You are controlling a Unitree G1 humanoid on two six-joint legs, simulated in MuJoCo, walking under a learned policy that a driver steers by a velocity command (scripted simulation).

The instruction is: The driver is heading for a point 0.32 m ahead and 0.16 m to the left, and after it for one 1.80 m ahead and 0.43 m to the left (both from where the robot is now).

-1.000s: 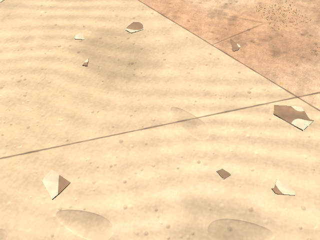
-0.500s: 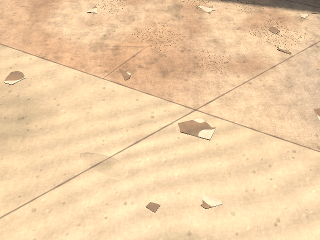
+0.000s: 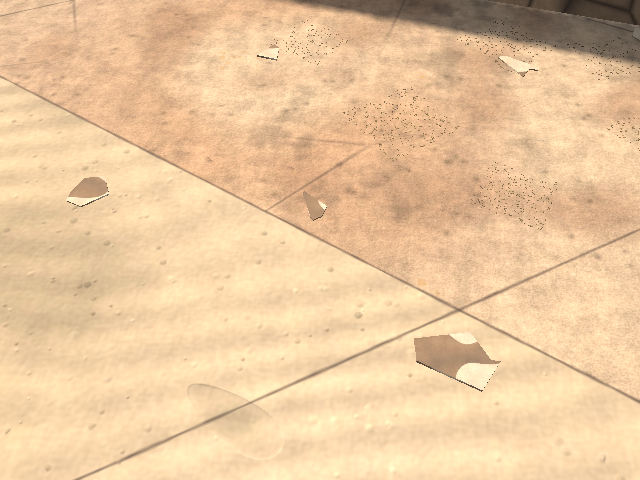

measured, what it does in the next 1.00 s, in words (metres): walks ahead, turning left: left foot, then right foot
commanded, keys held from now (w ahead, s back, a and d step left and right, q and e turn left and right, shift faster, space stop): w+q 0.56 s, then w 0.44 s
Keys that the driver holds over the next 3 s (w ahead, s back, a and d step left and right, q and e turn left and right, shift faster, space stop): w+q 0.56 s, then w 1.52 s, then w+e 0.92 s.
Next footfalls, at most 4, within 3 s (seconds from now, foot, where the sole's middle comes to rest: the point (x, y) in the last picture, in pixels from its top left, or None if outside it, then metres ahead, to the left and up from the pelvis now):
0.18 left None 0.30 0.12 -0.78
0.66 right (357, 432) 0.61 -0.02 -0.78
1.16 left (209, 367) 0.75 0.33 -0.78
1.66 right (265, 249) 1.11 0.24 -0.78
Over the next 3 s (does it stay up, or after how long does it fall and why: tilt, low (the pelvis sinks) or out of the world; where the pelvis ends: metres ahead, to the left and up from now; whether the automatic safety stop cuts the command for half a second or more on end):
stays up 1.57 0.49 0.00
